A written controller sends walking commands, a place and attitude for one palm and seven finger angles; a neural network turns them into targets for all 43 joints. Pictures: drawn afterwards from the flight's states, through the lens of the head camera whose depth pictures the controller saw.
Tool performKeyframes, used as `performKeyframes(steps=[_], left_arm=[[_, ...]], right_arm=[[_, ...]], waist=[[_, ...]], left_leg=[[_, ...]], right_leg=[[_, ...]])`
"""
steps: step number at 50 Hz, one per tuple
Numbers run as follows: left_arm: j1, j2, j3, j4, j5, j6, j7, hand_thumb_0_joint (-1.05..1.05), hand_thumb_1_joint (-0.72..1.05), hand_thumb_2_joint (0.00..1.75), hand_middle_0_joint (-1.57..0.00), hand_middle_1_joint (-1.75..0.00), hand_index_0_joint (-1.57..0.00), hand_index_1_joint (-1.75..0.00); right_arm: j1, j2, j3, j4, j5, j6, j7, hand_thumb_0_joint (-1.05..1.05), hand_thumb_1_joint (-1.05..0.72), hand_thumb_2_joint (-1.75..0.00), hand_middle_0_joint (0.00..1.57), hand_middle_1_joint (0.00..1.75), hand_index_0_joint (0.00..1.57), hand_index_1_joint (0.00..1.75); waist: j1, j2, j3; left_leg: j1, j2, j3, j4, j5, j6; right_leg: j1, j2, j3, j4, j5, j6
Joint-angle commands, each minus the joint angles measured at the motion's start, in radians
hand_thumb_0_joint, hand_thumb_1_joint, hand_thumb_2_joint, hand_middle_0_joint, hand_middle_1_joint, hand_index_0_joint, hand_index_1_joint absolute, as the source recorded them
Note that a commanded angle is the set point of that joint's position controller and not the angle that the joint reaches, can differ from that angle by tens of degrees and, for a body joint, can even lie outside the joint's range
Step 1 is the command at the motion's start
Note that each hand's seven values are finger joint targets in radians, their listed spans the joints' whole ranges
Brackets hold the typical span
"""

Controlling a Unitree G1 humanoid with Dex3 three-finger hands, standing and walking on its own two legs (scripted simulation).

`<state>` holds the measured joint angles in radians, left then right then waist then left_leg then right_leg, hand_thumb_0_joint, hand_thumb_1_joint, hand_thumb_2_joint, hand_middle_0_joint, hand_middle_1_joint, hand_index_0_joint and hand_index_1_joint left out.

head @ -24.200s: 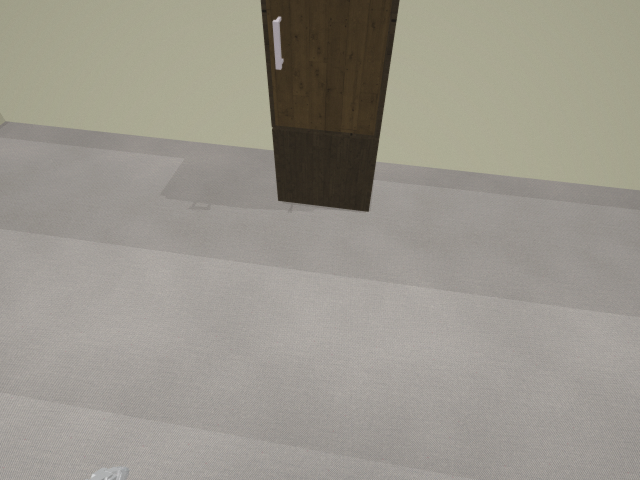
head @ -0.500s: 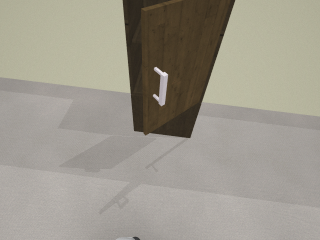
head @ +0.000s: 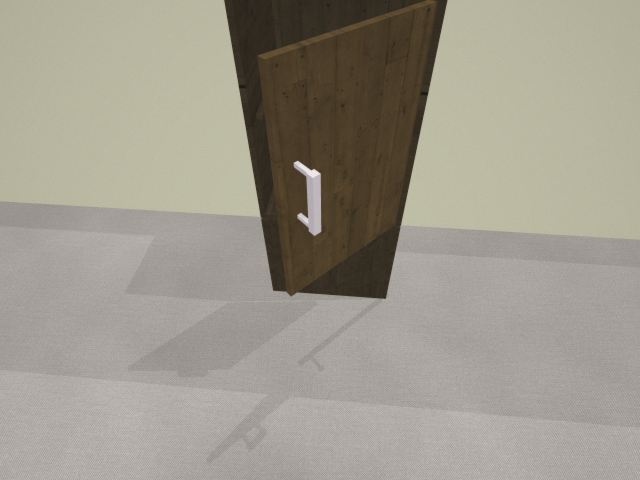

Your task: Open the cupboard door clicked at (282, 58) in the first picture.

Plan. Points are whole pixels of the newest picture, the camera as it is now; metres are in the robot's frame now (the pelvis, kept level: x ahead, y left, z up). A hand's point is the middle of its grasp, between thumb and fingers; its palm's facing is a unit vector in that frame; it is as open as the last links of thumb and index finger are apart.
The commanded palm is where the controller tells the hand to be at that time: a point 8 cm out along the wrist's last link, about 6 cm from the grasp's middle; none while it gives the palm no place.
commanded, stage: let the arm hang, fingers relaxed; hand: left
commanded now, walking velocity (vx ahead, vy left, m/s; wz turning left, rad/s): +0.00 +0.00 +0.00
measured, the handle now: (307, 199) +0.61 +0.05 -0.02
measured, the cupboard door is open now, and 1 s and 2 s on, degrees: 46 46 46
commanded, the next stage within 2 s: look to check the result in 0.14 s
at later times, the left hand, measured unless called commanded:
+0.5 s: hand out of the picture -0.01 +0.15 -0.18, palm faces +0.05 -0.98 -0.20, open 7.4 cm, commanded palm none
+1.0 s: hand out of the picture +0.01 +0.16 -0.18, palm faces +0.02 -0.98 -0.19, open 7.4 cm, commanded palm none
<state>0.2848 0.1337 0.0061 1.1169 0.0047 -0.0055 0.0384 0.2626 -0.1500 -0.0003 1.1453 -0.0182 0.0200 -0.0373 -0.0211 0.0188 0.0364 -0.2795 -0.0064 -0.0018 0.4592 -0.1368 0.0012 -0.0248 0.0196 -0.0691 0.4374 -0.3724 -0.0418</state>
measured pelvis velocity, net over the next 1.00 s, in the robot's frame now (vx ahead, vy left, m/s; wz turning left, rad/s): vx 0.02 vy -0.01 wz -0.05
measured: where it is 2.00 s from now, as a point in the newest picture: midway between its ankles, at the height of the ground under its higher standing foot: outside the picture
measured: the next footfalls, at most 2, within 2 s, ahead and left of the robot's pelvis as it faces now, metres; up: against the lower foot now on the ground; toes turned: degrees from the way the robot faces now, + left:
left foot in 1.82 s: +0.10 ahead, +0.10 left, +0.00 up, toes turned -30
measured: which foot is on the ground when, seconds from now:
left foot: down 0.00-1.00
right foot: down 0.00-1.00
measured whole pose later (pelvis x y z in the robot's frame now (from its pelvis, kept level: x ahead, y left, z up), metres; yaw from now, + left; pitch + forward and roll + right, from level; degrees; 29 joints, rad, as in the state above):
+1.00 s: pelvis +0.02 -0.01 +0.00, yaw -3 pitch -2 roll +0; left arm 0.31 0.13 0.03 1.10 0.01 0.02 0.03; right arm 0.23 -0.15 -0.01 1.12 -0.02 0.03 -0.06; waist 0.00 0.00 0.07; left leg -0.28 0.03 0.03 0.52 -0.20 -0.01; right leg -0.02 0.04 -0.03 0.43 -0.39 -0.05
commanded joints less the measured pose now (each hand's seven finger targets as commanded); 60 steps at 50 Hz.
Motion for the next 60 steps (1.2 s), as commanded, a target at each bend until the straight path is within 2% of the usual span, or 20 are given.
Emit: performKeyframes(steps=[1, 9, 11, 14, 17, 25, 28, 30, 33, 35, 38, 42, 48, 51, 55, 57, 58, 59, 60], left_arm=[[0.107, 0.119, 0.03, -0.009, 0.0, 0.0, 0.009, 0.0, 0.9, 0.9, -0.2, -0.3, -0.2, -0.3], [0.103, 0.115, 0.032, -0.01, -0.001, 0.0, 0.01, 0.0, 0.9, 0.9, -0.2, -0.3, -0.2, -0.3], [0.106, 0.112, 0.031, -0.01, -0.001, 0.0, 0.012, 0.0, 0.9, 0.9, -0.2, -0.3, -0.2, -0.3], [0.113, 0.108, 0.031, -0.009, -0.002, 0.0, 0.013, 0.0, 0.9, 0.9, -0.2, -0.3, -0.2, -0.3], [0.117, 0.106, 0.03, -0.007, -0.002, 0.002, 0.012, 0.0, 0.9, 0.9, -0.2, -0.3, -0.2, -0.3], [0.134, 0.102, 0.031, -0.002, -0.001, 0.003, 0.013, 0.0, 0.9, 0.9, -0.2, -0.3, -0.2, -0.3], [0.131, 0.101, 0.028, -0.001, -0.002, 0.003, 0.012, 0.0, 0.9, 0.9, -0.2, -0.3, -0.2, -0.3], [0.136, 0.103, 0.03, -0.002, -0.001, 0.002, 0.012, 0.0, 0.9, 0.9, -0.2, -0.3, -0.2, -0.3], [0.133, 0.103, 0.029, -0.002, -0.002, 0.002, 0.012, 0.0, 0.9, 0.9, -0.2, -0.3, -0.2, -0.3], [0.135, 0.104, 0.029, -0.004, -0.002, 0.003, 0.012, 0.0, 0.9, 0.9, -0.2, -0.3, -0.2, -0.3], [0.125, 0.105, 0.027, -0.005, -0.002, 0.004, 0.01, 0.0, 0.9, 0.9, -0.2, -0.3, -0.2, -0.3], [0.122, 0.105, 0.026, -0.007, -0.003, 0.003, 0.01, 0.0, 0.9, 0.9, -0.2, -0.3, -0.2, -0.3], [0.093, 0.137, 0.063, -0.049, 0.008, 0.031, 0.003, 0.0, 0.9, 0.9, -0.2, -0.3, -0.2, -0.3], [0.074, 0.151, 0.079, -0.08, 0.011, 0.041, -0.005, 0.0, 0.9, 0.9, -0.2, -0.3, -0.2, -0.3], [0.052, 0.164, 0.092, -0.112, 0.013, 0.044, -0.013, 0.0, 0.9, 0.9, -0.2, -0.3, -0.2, -0.3], [0.035, 0.169, 0.095, -0.129, 0.012, 0.045, -0.018, 0.0, 0.9, 0.9, -0.2, -0.3, -0.2, -0.3], [0.023, 0.169, 0.095, -0.139, 0.012, 0.047, -0.021, 0.0, 0.9, 0.9, -0.2, -0.3, -0.2, -0.3], [0.017, 0.162, 0.096, -0.15, 0.012, 0.048, -0.025, 0.0, 0.9, 0.9, -0.2, -0.3, -0.2, -0.3], [0.014, 0.148, 0.094, -0.158, 0.012, 0.05, -0.029, 0.0, 0.9, 0.9, -0.2, -0.3, -0.2, -0.3]], right_arm=[[0.045, -0.083, -0.018, -0.02, -0.004, -0.016, -0.003, 0.0, -0.9, -0.9, 0.2, 0.3, 0.2, 0.3], [0.043, -0.083, -0.018, -0.024, -0.002, -0.016, -0.009, 0.0, -0.9, -0.9, 0.2, 0.3, 0.2, 0.3], [0.045, -0.08, -0.018, -0.025, -0.001, -0.014, -0.01, 0.0, -0.9, -0.9, 0.2, 0.3, 0.2, 0.3], [0.044, -0.082, -0.018, -0.023, 0.0, -0.014, -0.013, 0.0, -0.9, -0.9, 0.2, 0.3, 0.2, 0.3], [0.044, -0.083, -0.017, -0.023, 0.0, -0.013, -0.015, 0.0, -0.9, -0.9, 0.2, 0.3, 0.2, 0.3], [0.038, -0.085, -0.017, -0.026, 0.003, -0.015, -0.018, 0.0, -0.9, -0.9, 0.2, 0.3, 0.2, 0.3], [0.038, -0.086, -0.017, -0.026, 0.002, -0.014, -0.018, 0.0, -0.9, -0.9, 0.2, 0.3, 0.2, 0.3], [0.033, -0.086, -0.017, -0.026, 0.003, -0.016, -0.018, 0.0, -0.9, -0.9, 0.2, 0.3, 0.2, 0.3], [0.033, -0.088, -0.016, -0.024, 0.001, -0.016, -0.018, 0.0, -0.9, -0.9, 0.2, 0.3, 0.2, 0.3], [0.029, -0.089, -0.016, -0.026, 0.004, -0.015, -0.018, 0.0, -0.9, -0.9, 0.2, 0.3, 0.2, 0.3], [0.03, -0.088, -0.016, -0.023, 0.001, -0.015, -0.016, 0.0, -0.9, -0.9, 0.2, 0.3, 0.2, 0.3], [0.031, -0.091, -0.016, -0.023, 0.0, -0.015, -0.016, 0.0, -0.9, -0.9, 0.2, 0.3, 0.2, 0.3], [0.044, -0.125, -0.048, -0.046, -0.003, 0.003, -0.031, 0.0, -0.9, -0.9, 0.2, 0.3, 0.2, 0.3], [0.027, -0.135, -0.064, -0.08, -0.005, 0.008, -0.033, 0.0, -0.9, -0.9, 0.2, 0.3, 0.2, 0.3], [0.008, -0.146, -0.075, -0.121, -0.006, 0.006, -0.031, 0.0, -0.9, -0.9, 0.2, 0.3, 0.2, 0.3], [0.008, -0.161, -0.081, -0.14, -0.008, 0.004, -0.032, 0.0, -0.9, -0.9, 0.2, 0.3, 0.2, 0.3], [0.017, -0.177, -0.085, -0.143, -0.009, 0.003, -0.032, 0.0, -0.9, -0.9, 0.2, 0.3, 0.2, 0.3], [0.021, -0.195, -0.089, -0.15, -0.011, 0.001, -0.032, 0.0, -0.9, -0.9, 0.2, 0.3, 0.2, 0.3], [0.028, -0.215, -0.095, -0.159, -0.012, 0.0, -0.031, 0.0, -0.9, -0.9, 0.2, 0.3, 0.2, 0.3]], waist=[[0.015, -0.013, 0.076], [0.014, -0.02, 0.058], [0.012, -0.044, 0.048], [0.011, -0.034, 0.047], [0.011, -0.02, 0.053], [0.015, -0.041, 0.048], [0.012, -0.024, 0.056], [0.017, -0.039, 0.052], [0.015, -0.027, 0.047], [0.018, -0.049, 0.055], [0.015, -0.025, 0.078], [0.014, -0.02, 0.065], [0.007, -0.043, 0.052], [0.01, -0.038, 0.049], [0.015, -0.01, 0.025], [0.01, 0.019, 0.021], [0.006, 0.059, 0.017], [0.007, 0.112, 0.008], [0.01, 0.163, -0.011]], left_leg=[[0.072, 0.089, -0.082, -0.036, 0.141, 0.039], [0.088, 0.088, -0.068, -0.013, 0.174, 0.038], [0.097, 0.088, -0.062, -0.004, 0.178, 0.038], [0.105, 0.089, -0.057, 0.001, 0.188, 0.039], [0.107, 0.092, -0.059, -0.001, 0.194, 0.04], [0.117, 0.091, -0.057, 0.003, 0.208, 0.045], [0.121, 0.093, -0.062, -0.005, 0.204, 0.044], [0.123, 0.092, -0.059, -0.002, 0.21, 0.046], [0.123, 0.092, -0.057, -0.004, 0.212, 0.044], [0.121, 0.09, -0.057, -0.001, 0.201, 0.045], [0.109, 0.09, -0.064, -0.013, 0.186, 0.042], [0.119, 0.09, -0.069, -0.017, 0.183, 0.043], [0.087, 0.132, -0.015, 0.057, 0.164, 0.037], [0.054, 0.143, 0.009, 0.079, 0.092, 0.028], [0.047, 0.162, 0.006, 0.08, 0.038, 0.028], [0.071, 0.19, -0.021, 0.054, 0.03, 0.04], [0.083, 0.22, -0.052, 0.019, 0.009, 0.055], [0.099, 0.267, -0.093, -0.022, -0.01, 0.081], [0.102, 0.33, -0.15, -0.078, -0.031, 0.118]], right_leg=[[-0.151, -0.126, 0.087, -0.124, 0.21, -0.013], [-0.122, -0.129, 0.088, -0.126, 0.315, -0.003], [-0.115, -0.131, 0.08, -0.123, 0.351, 0.002], [-0.112, -0.13, 0.085, -0.123, 0.383, 0.007], [-0.113, -0.126, 0.081, -0.119, 0.371, 0.005], [-0.102, -0.123, 0.075, -0.123, 0.387, 0.012], [-0.109, -0.122, 0.083, -0.123, 0.37, 0.007], [-0.103, -0.123, 0.075, -0.127, 0.377, 0.011], [-0.098, -0.126, 0.077, -0.123, 0.388, 0.011], [-0.101, -0.124, 0.075, -0.13, 0.387, 0.016], [-0.112, -0.123, 0.079, -0.133, 0.344, 0.009], [-0.108, -0.123, 0.08, -0.134, 0.323, 0.006], [-0.144, -0.116, 0.131, -0.053, 0.412, -0.016], [-0.169, -0.115, 0.173, -0.022, 0.394, -0.03], [-0.203, -0.098, 0.215, 0.017, 0.354, -0.034], [-0.251, -0.072, 0.215, 0.059, 0.324, -0.029], [-0.285, -0.048, 0.2, 0.1, 0.269, -0.022], [-0.32, -0.021, 0.174, 0.164, 0.2, -0.012], [-0.337, 0.006, 0.132, 0.266, 0.074, -0.003]])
